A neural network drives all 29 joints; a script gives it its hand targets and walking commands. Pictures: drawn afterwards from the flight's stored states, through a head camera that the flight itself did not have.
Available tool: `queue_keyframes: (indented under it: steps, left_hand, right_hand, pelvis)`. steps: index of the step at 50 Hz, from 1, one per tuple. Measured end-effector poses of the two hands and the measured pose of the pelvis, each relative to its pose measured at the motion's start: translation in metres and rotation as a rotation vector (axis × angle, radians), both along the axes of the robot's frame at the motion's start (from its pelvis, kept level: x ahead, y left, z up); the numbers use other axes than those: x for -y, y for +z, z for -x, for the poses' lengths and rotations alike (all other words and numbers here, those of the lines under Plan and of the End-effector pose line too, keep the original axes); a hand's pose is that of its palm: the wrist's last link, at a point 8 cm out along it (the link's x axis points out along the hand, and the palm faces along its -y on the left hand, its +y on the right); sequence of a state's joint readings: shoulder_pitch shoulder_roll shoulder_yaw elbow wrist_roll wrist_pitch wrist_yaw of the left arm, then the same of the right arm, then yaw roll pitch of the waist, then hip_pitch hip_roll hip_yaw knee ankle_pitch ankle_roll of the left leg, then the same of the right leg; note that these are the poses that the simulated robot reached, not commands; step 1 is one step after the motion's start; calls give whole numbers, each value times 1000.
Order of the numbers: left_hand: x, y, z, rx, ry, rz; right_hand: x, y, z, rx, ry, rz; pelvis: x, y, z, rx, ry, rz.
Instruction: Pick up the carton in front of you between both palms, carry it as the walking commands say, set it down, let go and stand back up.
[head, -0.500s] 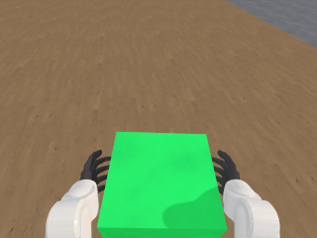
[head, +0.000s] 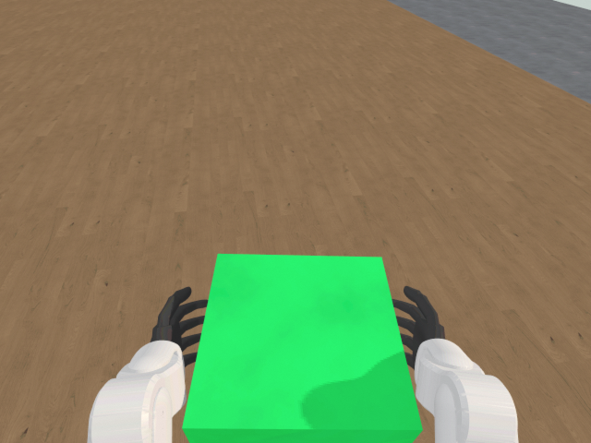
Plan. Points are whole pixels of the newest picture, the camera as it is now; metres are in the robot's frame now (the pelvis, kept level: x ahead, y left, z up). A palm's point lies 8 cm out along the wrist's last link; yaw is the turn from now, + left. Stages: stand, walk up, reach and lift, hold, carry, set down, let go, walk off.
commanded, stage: carry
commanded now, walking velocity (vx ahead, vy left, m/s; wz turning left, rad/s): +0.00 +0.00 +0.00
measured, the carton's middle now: (297, 376) +0.24 +0.00 +0.02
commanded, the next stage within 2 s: hold in 1.12 s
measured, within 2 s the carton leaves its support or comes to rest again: neither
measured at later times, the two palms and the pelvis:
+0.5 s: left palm (181, 371) +0.23 +0.15 +0.04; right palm (417, 369) +0.23 -0.15 +0.04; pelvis -0.03 +0.00 +0.00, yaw +0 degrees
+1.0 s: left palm (188, 363) +0.25 +0.14 +0.03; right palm (418, 361) +0.25 -0.16 +0.03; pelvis -0.03 -0.01 +0.00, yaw +0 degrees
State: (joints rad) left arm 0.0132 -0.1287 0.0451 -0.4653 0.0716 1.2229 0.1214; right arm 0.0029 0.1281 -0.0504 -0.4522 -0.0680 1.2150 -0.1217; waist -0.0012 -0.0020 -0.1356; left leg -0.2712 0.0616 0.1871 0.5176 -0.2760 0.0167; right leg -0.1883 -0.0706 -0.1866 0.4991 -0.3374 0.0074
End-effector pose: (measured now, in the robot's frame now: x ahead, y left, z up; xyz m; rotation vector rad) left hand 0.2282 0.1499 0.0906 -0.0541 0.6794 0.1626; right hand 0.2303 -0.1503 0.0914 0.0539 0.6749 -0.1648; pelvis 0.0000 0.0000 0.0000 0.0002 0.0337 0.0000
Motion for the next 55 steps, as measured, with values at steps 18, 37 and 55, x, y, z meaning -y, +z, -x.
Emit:
queue_keyframes:
  steps: [18, 37, 55]
  left_hand:
    - [3, -35, 2, -48, -41, -47]
    - [6, -63, -17, 3, -65, -80]
    - [11, -57, -17, -7, -65, -76]
  right_hand:
    - [1, -35, 2, -50, 41, 50]
    - [5, -63, -16, 1, 57, 79]
    - [10, -58, -16, -9, 54, 73]
  pelvis:
    - [2, 2, 28, 2, 0, 1]
    - [5, 0, 38, 0, -1, 2]
    - [10, 0, 34, 2, -2, 0]
